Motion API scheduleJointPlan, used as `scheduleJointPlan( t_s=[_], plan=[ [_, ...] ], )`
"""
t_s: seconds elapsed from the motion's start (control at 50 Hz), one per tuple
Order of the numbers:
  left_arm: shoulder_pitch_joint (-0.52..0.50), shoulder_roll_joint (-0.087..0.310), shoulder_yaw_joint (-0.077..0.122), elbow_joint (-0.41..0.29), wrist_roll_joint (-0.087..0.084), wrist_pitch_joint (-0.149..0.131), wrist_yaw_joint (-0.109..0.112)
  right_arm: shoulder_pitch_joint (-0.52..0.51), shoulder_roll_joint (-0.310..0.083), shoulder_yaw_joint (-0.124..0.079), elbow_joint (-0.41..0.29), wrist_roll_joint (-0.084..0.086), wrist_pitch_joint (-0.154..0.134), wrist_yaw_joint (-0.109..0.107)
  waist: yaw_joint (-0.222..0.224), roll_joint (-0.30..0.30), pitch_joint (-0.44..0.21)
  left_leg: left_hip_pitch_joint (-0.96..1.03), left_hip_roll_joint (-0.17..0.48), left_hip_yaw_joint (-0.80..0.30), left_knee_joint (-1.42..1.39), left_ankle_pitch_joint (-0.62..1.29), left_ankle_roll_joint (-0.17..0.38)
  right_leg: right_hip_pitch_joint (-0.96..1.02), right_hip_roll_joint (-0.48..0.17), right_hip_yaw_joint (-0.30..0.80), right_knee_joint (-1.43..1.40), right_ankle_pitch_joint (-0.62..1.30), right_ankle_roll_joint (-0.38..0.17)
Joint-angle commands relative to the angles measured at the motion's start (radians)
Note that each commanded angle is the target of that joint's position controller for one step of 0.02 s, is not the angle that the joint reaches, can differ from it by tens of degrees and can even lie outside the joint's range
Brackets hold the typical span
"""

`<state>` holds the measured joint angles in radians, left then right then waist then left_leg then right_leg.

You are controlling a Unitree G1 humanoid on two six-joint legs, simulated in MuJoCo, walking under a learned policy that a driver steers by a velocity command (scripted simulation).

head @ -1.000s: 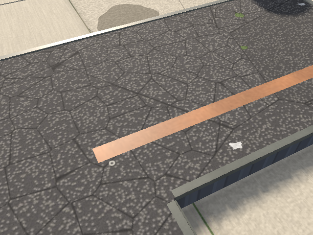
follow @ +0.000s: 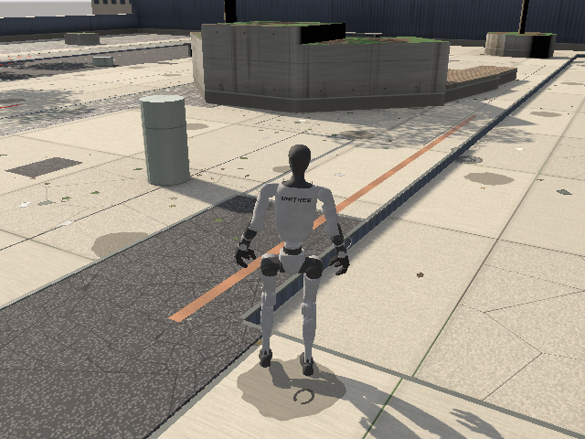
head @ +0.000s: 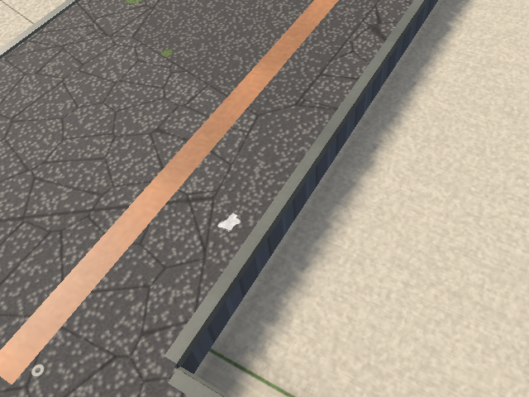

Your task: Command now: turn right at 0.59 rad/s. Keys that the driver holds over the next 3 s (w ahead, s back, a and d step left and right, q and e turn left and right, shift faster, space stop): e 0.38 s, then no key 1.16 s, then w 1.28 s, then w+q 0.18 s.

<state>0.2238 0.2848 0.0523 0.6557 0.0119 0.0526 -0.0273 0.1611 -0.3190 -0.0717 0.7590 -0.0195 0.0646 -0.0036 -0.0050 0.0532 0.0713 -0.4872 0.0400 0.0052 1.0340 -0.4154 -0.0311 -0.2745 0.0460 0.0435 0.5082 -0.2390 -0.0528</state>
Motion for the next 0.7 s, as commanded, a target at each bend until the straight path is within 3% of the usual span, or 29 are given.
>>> scheduleJointPlan(
  t_s=[0.02,0.06,0.2,0.3,0.32,0.34,0.36,0.38,0.4,0.42,0.44,0.46,0.48,0.5,0.54,0.56,0.6,0.64,0.66,0.7],
  plan=[
    [-0.012,0.151,0.042,-0.068,-0.010,-0.016,0.008,0.015,-0.100,-0.025,-0.056,-0.004,-0.012,0.006,-0.001,-0.178,-0.127,-0.093,-0.007,-0.041,0.073,0.069,-0.009,0.169,-0.206,0.253,-0.192,0.391,-0.143],
    [0.018,0.167,0.048,-0.060,-0.011,-0.019,0.007,0.001,-0.081,-0.019,-0.067,0.000,-0.006,0.008,0.011,-0.154,-0.125,-0.111,-0.013,-0.045,0.028,0.074,-0.016,0.196,-0.207,0.277,-0.193,0.366,-0.156],
    [0.061,0.200,0.060,-0.058,0.002,-0.010,0.005,-0.047,-0.074,-0.007,-0.108,0.001,-0.008,-0.003,0.046,-0.176,-0.099,-0.060,-0.046,-0.059,-0.192,0.028,-0.010,0.170,-0.209,0.396,-0.174,0.241,-0.193],
    [0.011,0.213,0.067,-0.069,0.005,-0.003,-0.004,-0.009,-0.077,0.002,-0.125,0.015,-0.029,-0.014,0.025,-0.191,-0.117,0.117,-0.092,-0.060,-0.364,0.020,0.021,0.093,-0.178,0.477,-0.130,0.327,-0.160],
    [-0.041,0.102,0.023,-0.118,0.057,-0.077,-0.022,0.142,-0.049,0.014,-0.064,-0.030,-0.069,0.001,-0.011,-0.017,-0.119,0.205,-0.023,-0.104,-0.391,0.148,0.030,-0.035,-0.270,0.588,-0.199,0.093,-0.200],
    [-0.070,0.111,0.019,-0.108,0.040,-0.107,-0.018,0.161,-0.051,0.009,-0.075,-0.012,-0.092,0.000,-0.052,-0.058,-0.081,0.366,-0.021,-0.087,-0.490,0.183,0.043,-0.165,-0.246,0.622,-0.205,-0.035,-0.188],
    [-0.052,0.097,0.010,-0.077,0.033,-0.121,-0.010,0.175,-0.064,0.001,-0.083,0.005,-0.103,-0.001,-0.071,-0.091,-0.091,0.493,-0.025,-0.078,-0.586,0.224,0.060,-0.227,-0.172,0.584,-0.173,-0.110,-0.143],
    [0.028,0.075,0.004,-0.044,0.026,-0.123,-0.006,0.191,-0.088,-0.010,-0.086,0.000,-0.113,0.004,-0.066,-0.052,-0.120,0.594,0.029,-0.109,-0.661,0.274,0.119,-0.236,-0.075,0.505,-0.073,-0.150,-0.074],
    [0.095,0.014,-0.005,-0.094,0.018,-0.121,0.001,0.172,-0.202,-0.039,-0.124,-0.003,-0.129,-0.006,-0.005,0.167,-0.197,0.699,0.299,-0.448,-0.734,0.511,0.409,-0.379,0.134,0.255,0.205,-0.293,0.072],
    [0.013,0.122,0.025,-0.110,0.049,-0.125,0.011,0.117,-0.191,-0.038,-0.147,-0.047,-0.158,-0.002,-0.015,0.085,-0.097,0.531,0.371,-0.594,-0.807,0.395,0.481,-0.481,0.104,0.204,0.414,-0.335,0.133],
    [0.009,0.173,0.046,-0.077,0.044,-0.123,0.033,0.014,-0.133,-0.024,-0.171,-0.038,-0.177,0.006,0.025,0.026,-0.085,0.441,0.315,-0.482,-0.835,0.302,0.405,-0.439,0.056,0.190,0.562,-0.257,0.140],
    [0.048,0.177,0.049,-0.055,0.045,-0.116,0.055,-0.083,-0.057,-0.003,-0.195,-0.022,-0.185,0.019,0.068,0.054,-0.092,0.371,0.235,-0.376,-0.834,0.261,0.328,-0.398,0.044,0.165,0.659,-0.215,0.152],
    [0.065,0.158,0.047,-0.044,0.052,-0.113,0.065,-0.113,0.000,0.020,-0.211,-0.008,-0.188,0.028,0.076,0.065,-0.105,0.354,0.192,-0.313,-0.821,0.318,0.293,-0.382,0.040,0.174,0.708,-0.174,0.155],
    [0.062,0.125,0.036,-0.051,0.062,-0.116,0.062,-0.119,-0.004,0.020,-0.213,-0.007,-0.188,0.031,0.086,0.033,-0.098,0.323,0.180,-0.266,-0.811,0.418,0.288,-0.363,0.032,0.156,0.758,-0.143,0.154],
    [0.069,0.095,0.027,-0.041,0.033,-0.116,0.038,-0.117,-0.024,0.013,-0.228,-0.018,-0.193,0.036,0.068,-0.010,-0.117,0.308,0.148,-0.169,-0.789,0.511,0.296,-0.325,0.017,0.124,0.798,-0.086,0.165],
    [0.069,0.085,0.025,-0.032,0.024,-0.115,0.029,-0.101,-0.007,0.021,-0.225,-0.013,-0.196,0.043,0.058,-0.015,-0.120,0.317,0.135,-0.136,-0.763,0.536,0.290,-0.312,-0.004,0.127,0.765,-0.050,0.180],
    [0.075,0.062,0.021,-0.007,0.021,-0.107,0.010,-0.065,0.015,0.033,-0.211,0.009,-0.199,0.064,0.055,-0.017,-0.117,0.350,0.117,-0.099,-0.708,0.572,0.259,-0.282,-0.065,0.105,0.598,-0.007,0.224],
    [0.079,0.025,0.010,0.012,0.021,-0.094,-0.017,-0.016,-0.016,0.026,-0.189,0.027,-0.198,0.082,0.043,-0.015,-0.124,0.376,0.117,-0.098,-0.642,0.601,0.215,-0.222,-0.141,0.034,0.379,-0.017,0.259],
    [0.053,0.010,0.003,0.009,0.017,-0.090,-0.031,0.025,-0.044,0.018,-0.175,0.032,-0.193,0.089,0.016,-0.013,-0.123,0.374,0.124,-0.115,-0.606,0.619,0.191,-0.180,-0.149,-0.001,0.285,-0.056,0.258],
    [0.021,0.023,0.002,0.007,-0.004,-0.094,-0.039,0.053,-0.064,0.012,-0.160,0.053,-0.179,0.113,0.015,-0.012,-0.123,0.378,0.139,-0.174,-0.560,0.733,0.129,-0.097,-0.149,-0.036,0.123,0.037,0.228]
  ],
)
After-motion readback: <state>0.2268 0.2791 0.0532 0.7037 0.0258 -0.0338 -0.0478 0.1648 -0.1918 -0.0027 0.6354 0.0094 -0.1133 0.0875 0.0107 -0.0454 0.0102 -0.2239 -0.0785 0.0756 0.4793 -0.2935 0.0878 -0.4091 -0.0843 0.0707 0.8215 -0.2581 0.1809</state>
